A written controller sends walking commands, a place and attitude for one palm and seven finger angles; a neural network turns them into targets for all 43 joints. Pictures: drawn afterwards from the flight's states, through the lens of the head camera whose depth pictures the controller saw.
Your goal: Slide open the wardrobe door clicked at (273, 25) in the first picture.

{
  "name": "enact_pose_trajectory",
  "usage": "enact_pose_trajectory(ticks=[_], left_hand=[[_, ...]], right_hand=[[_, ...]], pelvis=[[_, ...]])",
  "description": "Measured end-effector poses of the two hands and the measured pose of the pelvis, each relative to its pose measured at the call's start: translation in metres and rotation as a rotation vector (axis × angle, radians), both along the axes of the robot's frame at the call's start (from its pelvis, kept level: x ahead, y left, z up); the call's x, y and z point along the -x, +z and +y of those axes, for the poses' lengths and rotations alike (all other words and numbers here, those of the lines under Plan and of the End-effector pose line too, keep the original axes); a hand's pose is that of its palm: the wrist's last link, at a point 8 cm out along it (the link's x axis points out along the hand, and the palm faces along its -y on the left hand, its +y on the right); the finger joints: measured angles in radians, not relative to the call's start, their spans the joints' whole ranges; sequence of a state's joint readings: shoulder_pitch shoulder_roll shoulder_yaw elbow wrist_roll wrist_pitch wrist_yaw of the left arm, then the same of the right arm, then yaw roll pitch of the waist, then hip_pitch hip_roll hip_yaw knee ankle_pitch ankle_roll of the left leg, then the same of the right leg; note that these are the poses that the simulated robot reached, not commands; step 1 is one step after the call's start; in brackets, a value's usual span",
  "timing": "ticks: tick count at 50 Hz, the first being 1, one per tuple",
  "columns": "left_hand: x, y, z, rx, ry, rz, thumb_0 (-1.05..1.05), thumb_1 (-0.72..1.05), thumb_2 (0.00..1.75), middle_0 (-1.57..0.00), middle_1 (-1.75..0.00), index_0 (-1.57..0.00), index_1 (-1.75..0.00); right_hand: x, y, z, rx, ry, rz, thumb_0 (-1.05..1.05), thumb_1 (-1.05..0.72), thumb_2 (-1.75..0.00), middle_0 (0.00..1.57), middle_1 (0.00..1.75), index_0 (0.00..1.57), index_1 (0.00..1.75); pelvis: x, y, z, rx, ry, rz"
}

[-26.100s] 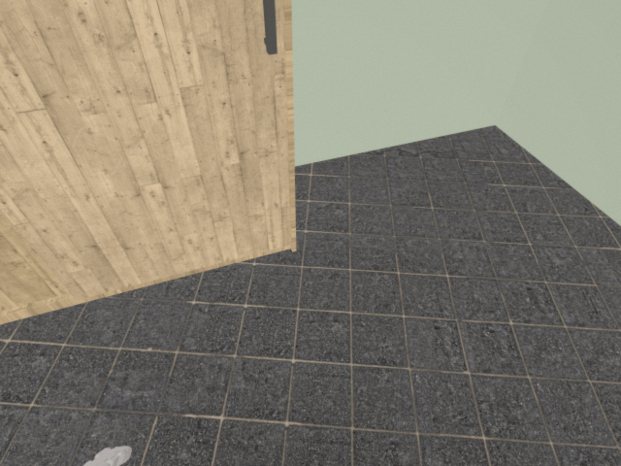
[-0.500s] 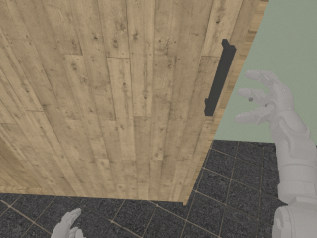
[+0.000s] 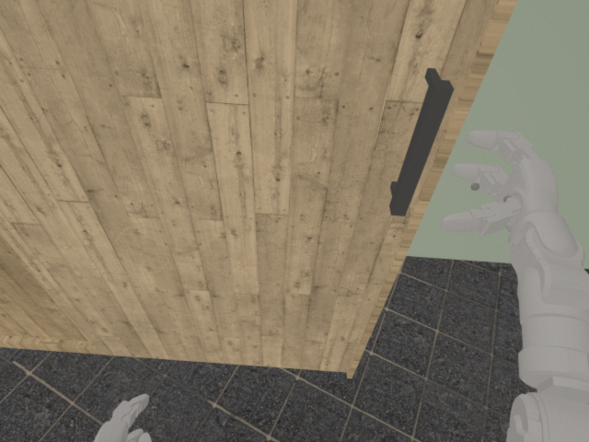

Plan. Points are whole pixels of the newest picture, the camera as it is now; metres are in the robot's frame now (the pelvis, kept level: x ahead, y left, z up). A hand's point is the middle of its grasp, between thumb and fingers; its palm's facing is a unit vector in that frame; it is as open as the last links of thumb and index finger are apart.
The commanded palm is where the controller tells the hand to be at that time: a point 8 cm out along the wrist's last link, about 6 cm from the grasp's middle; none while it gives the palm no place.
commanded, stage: move the hooked fingers beside the handle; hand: right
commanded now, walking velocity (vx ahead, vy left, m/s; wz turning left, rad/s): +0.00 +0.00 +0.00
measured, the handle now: (413, 148) +0.47 -0.11 +0.19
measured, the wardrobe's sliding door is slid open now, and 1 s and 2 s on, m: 0.00 0.00 0.00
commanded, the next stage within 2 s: feel for the door with the fingertips in 1.20 s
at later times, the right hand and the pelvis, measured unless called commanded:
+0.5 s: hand (478, 175) +0.41 -0.18 +0.20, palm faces +0.04 +1.00 -0.03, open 14.0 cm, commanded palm +0.38 -0.23 +0.20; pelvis +0.00 +0.01 +0.00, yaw -1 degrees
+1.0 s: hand (488, 177) +0.41 -0.19 +0.20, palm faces +0.02 +1.00 -0.02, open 14.0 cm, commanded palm +0.38 -0.24 +0.20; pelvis +0.00 +0.00 +0.00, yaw -1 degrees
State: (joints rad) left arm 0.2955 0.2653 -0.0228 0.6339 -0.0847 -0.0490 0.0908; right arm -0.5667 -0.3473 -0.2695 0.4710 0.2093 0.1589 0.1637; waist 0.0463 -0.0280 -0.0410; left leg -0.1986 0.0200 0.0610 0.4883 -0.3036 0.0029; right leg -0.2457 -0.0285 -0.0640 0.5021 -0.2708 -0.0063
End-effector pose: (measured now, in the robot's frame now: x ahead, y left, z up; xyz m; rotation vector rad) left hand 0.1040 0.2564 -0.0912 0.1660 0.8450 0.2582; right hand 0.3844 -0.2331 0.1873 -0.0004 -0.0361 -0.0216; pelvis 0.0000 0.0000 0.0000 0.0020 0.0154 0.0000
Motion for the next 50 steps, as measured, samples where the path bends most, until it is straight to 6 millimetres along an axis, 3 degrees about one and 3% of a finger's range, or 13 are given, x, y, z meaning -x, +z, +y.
enact_pose_trajectory(ticks=[8, 19, 28, 38, 50], left_hand=[[-0.014, 0.003, -0.001, -0.001, -0.017, -0.025, 0.01, 0.90, 0.90, -0.20, -0.30, -0.20, -0.30], [-0.029, 0.005, -0.007, 0.019, -0.039, -0.054, 0.01, 0.90, 0.90, -0.20, -0.30, -0.20, -0.30], [-0.023, 0.003, -0.002, 0.011, -0.030, -0.034, 0.01, 0.90, 0.90, -0.20, -0.30, -0.20, -0.30], [-0.012, -0.001, 0.003, 0.003, -0.010, 0.002, 0.01, 0.90, 0.90, -0.20, -0.30, -0.20, -0.30], [-0.013, 0.002, 0.001, 0.004, -0.005, -0.017, 0.01, 0.90, 0.90, -0.20, -0.30, -0.20, -0.30]], right_hand=[[-0.005, 0.021, -0.003, 0.031, 0.004, -0.011, -0.01, 0.50, -0.30, 0.30, 1.20, 0.30, 1.20], [0.001, 0.003, 0.011, -0.008, 0.008, 0.018, -0.01, 0.50, -0.30, 0.30, 1.20, 0.30, 1.20], [-0.007, 0.020, -0.002, 0.031, -0.012, 0.001, -0.01, 0.50, -0.30, 0.30, 1.20, 0.30, 1.20], [-0.004, 0.001, 0.006, -0.005, 0.017, 0.035, -0.01, 0.50, -0.30, 0.30, 1.20, 0.30, 1.20], [-0.004, 0.015, -0.013, 0.023, 0.000, 0.020, -0.01, 0.50, -0.30, 0.30, 1.20, 0.30, 1.20]], pelvis=[[0.000, 0.000, 0.002, -0.003, -0.011, -0.003], [-0.002, 0.000, 0.004, 0.003, -0.009, -0.002], [-0.002, 0.000, 0.005, -0.001, -0.013, -0.002], [-0.003, 0.000, 0.004, 0.001, -0.011, 0.004], [-0.002, 0.000, 0.001, -0.003, -0.010, 0.000]])
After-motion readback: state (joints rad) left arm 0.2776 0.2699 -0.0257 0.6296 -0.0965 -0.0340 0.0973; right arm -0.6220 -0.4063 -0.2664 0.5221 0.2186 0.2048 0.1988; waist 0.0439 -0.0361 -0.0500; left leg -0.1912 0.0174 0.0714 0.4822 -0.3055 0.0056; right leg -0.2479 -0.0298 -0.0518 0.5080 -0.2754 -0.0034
